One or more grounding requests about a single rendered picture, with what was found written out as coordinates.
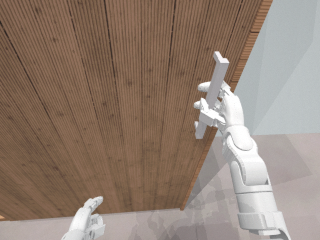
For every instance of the robot left forearm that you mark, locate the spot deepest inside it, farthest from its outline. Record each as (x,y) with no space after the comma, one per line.
(74,235)

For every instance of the robot right forearm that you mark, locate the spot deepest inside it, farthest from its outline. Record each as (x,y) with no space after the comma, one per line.
(258,211)

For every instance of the left robot hand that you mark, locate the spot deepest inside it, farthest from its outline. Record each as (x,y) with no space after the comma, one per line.
(91,225)

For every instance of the right robot hand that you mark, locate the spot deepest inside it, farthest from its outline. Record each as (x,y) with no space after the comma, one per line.
(225,114)

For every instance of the wardrobe door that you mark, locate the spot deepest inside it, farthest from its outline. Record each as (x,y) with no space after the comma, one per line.
(97,100)

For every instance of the handle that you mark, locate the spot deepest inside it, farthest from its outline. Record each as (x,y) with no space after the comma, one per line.
(213,91)

